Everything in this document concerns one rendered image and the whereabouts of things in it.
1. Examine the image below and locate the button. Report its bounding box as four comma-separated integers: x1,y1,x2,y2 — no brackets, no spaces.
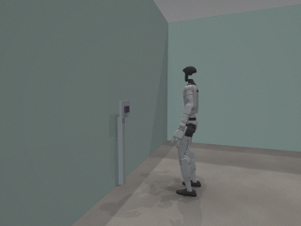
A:
124,105,130,113

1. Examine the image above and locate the right robot thigh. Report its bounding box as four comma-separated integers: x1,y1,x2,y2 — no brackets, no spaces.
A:
185,131,196,160

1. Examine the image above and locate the panel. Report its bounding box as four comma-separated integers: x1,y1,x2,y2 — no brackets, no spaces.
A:
118,101,130,186

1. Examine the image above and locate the left robot forearm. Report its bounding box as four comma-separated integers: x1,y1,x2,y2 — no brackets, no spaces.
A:
178,104,192,131

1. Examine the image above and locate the humanoid robot torso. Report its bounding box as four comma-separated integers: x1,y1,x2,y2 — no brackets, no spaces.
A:
182,83,198,132

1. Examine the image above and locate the left robot upper arm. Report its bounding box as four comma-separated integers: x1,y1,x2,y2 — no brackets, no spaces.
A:
184,85,194,110

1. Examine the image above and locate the robot left hand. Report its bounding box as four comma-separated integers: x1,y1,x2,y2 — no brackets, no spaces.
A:
170,129,183,149

